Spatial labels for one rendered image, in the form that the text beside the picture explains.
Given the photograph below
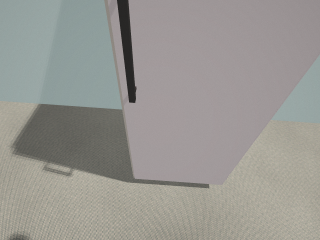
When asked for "fridge door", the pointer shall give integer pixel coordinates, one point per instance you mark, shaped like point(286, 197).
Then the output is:
point(209, 77)

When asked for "handle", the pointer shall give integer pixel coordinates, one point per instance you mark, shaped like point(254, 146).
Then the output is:
point(125, 29)

